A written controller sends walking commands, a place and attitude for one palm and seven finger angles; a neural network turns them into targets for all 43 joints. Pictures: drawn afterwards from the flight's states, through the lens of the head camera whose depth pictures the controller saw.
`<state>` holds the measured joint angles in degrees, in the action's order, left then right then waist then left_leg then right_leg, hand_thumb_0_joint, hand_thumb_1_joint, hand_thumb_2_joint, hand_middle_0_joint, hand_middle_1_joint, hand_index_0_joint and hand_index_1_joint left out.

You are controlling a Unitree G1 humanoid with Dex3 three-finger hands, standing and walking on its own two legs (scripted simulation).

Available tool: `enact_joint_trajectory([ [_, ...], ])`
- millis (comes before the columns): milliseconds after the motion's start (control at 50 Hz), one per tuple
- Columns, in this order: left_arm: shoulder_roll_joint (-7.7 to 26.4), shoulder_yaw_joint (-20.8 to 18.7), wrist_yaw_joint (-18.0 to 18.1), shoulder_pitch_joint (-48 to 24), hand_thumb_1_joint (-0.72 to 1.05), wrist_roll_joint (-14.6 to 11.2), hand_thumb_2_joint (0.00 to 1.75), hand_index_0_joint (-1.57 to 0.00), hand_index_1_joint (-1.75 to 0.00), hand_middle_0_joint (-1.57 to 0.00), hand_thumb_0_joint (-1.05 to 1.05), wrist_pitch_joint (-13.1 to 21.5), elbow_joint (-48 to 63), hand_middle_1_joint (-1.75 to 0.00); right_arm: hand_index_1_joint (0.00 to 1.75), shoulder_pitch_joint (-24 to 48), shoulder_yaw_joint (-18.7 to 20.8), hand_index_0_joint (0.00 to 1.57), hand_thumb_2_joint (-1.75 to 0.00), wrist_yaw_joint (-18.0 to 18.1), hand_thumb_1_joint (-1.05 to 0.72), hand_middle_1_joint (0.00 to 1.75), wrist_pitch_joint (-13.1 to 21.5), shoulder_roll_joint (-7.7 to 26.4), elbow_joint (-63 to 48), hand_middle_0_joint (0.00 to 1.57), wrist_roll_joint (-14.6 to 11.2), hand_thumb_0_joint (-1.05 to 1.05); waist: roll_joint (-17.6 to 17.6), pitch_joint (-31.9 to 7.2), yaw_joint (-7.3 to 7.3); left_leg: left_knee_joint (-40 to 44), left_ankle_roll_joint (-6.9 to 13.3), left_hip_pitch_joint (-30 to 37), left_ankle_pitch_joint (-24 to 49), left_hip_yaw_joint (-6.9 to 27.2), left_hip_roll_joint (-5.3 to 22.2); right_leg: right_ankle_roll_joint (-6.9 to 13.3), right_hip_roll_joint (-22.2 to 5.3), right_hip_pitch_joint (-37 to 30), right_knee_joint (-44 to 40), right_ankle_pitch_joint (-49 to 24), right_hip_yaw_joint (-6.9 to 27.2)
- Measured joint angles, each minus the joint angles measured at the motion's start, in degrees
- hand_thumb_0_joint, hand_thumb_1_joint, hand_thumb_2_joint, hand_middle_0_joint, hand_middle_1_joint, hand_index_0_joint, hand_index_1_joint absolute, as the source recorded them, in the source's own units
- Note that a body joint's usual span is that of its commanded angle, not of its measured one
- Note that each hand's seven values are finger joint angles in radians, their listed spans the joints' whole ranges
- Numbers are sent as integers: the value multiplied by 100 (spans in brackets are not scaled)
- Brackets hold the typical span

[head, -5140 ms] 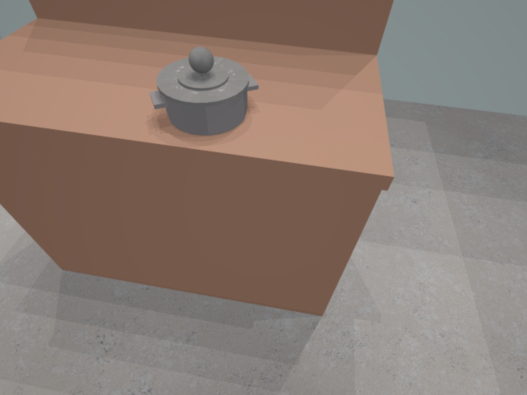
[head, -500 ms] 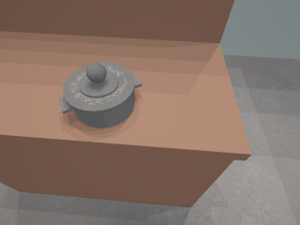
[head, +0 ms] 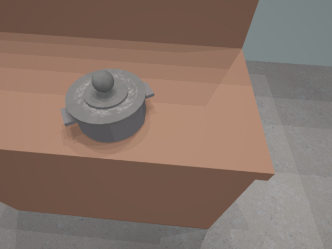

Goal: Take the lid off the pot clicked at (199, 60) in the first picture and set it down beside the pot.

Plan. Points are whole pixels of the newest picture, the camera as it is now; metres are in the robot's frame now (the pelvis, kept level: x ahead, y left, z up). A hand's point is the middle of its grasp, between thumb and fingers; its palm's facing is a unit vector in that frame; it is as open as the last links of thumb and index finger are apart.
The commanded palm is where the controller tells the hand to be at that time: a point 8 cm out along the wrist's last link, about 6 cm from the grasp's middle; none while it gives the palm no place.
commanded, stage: look again from close up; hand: left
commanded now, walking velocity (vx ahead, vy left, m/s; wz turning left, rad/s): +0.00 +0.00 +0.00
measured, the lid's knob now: (102, 81) +0.44 +0.18 +0.16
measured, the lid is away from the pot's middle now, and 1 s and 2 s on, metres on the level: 0.00 0.00 0.00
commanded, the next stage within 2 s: lift the closed hand beside the body in 0.10 s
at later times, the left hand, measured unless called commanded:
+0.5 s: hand out of the picture +0.12 +0.19 -0.03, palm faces +0.16 -0.95 -0.26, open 5.6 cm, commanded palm +0.07 +0.25 +0.01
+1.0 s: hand out of the picture +0.09 +0.25 +0.10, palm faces +0.30 -0.85 -0.42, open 3.1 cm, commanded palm +0.03 +0.29 +0.13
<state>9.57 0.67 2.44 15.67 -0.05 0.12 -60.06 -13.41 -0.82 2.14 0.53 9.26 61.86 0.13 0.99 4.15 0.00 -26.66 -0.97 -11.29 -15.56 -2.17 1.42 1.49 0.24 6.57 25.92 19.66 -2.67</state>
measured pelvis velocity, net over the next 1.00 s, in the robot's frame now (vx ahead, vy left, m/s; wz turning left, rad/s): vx -0.05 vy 0.02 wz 0.01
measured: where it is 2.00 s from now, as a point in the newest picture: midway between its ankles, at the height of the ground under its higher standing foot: outside the picture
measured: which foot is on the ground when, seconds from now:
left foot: down 0.00-1.00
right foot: down 0.00-1.00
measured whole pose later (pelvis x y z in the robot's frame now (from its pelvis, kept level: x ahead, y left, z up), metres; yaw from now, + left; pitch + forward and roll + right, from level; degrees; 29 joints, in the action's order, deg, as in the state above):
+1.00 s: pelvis -0.05 +0.02 +0.00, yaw +1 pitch -6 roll -1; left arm 17.7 -12.0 3.9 40.4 -1.6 6.3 22.0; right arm -13.5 -1.8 3.6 9.7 10.3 35.8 -0.1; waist -3.4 1.5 2.9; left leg -25.4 0.6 -8.7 -10.9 -1.4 0.8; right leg 0.2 -0.2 3.1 23.2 14.4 -3.2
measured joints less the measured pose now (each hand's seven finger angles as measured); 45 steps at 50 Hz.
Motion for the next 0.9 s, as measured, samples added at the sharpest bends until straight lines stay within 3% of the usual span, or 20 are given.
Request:
enact_joint_trajectory([
  [220, -41, -2, 32, 29, 91, 30, 90, -20, -30, -20, 1, 55, -31, -30, 30, -10, 2, 20, -90, -11, -93, 30, -4, 14, 30, 20, -3, 1, -43, -12, 13, -86, 8, -88, 23, 20, 30, -10, 29, -8, -89, -57, -24],
  [240, -29, 34, 95, 233, 91, -92, 90, -20, -30, -20, 1, -121, 584, -30, 30, -96, -9, 20, -90, -29, -93, 30, 89, 49, -142, 20, -84, 1, -65, -1, 65, -128, 26, -94, -16, 21, 50, -18, 52, 5, -81, -73, 1],
  [280, 81, 22, 285, 759, 94, -198, 90, -22, -32, -22, 3, -222, 2248, -31, 30, -357, -38, 20, -90, 59, -93, 30, 606, 125, -487, 21, -187, 1, -85, -104, 180, 0, 9, -10, -24, -7, 12, -17, 17, 31, -1, -52, 42],
  [320, 140, 27, 504, 959, 94, -250, 90, -25, -35, -25, 3, -293, 3463, -34, 30, -423, -3, 20, -90, 100, -93, 30, 976, 249, -661, 21, -275, 1, -195, -288, 177, 90, 30, 83, 55, 49, -77, -42, -64, -86, -56, -44, -20],
  [360, 90, -21, 574, 927, 94, -144, 90, -28, -39, -28, 3, -257, 4102, -38, 30, -301, 69, 20, -90, 50, -92, 30, 1144, 379, -866, 20, -238, 1, -338, -505, 101, 171, 86, 144, 126, 94, -160, -87, -141, -160, -109, -57, -74],
  [460, -106, -219, 231, 1169, 93, 31, 90, -43, -56, -43, 1, -84, 4779, -55, 30, 401, 271, 20, -90, -155, -92, 30, 921, 335, -1715, 20, -142, 1, -452, -835, -56, 185, 108, 65, 231, 20, -158, -108, -152, 19, 22, -114, 0],
  [500, -56, -234, 84, 1501, 92, -23, 90, -51, -64, -51, 1, -33, 5278, -63, 30, 552, 258, 20, -90, -130, -92, 30, 880, 267, -2174, 20, -142, 1, -370, -769, -16, 169, 88, 79, 261, 17, -117, -84, -110, 5, 29, -151, 4],
  [560, 150, -296, 34, 1861, 91, -108, 90, -63, -77, -63, 1, 93, 6025, -76, 30, 626, 195, 20, -90, -8, -91, 30, 924, 277, -2737, 20, -111, 1, -247, -621, 169, 163, 62, 108, 329, 87, -61, -48, -46, -92, -65, -250, -63],
  [680, 357, -541, 100, 1940, 90, -181, 90, -89, -105, -88, 2, 267, 6723, -104, 29, 675, 95, 19, -90, 148, -91, 30, 894, 423, -3127, 20, -44, 1, -267, -366, 408, 129, 60, 84, 459, 249, -22, -25, 13, -221, -255, -454, -221],
  [800, 510, -726, 88, 2146, 90, -209, 90, -112, -131, -112, 2, 393, 7364, -130, 29, 377, -52, 19, -90, 188, -91, 30, 859, 275, -2998, 21, 1, 1, -305, -312, 412, 158, 87, 166, 505, 228, -24, -49, 11, -314, -327, -530, -200],
  [900, 675, -1020, 126, 2260, 90, -187, 90, -123, -142, -123, 2, 471, 7802, -142, 29, 119, -124, 20, -90, 176, -91, 30, 866, 134, -2790, 21, -7, 1, -370, -257, 351, 143, 113, 242, 485, 153, -28, -79, -2, -366, -319, -547, -127],
])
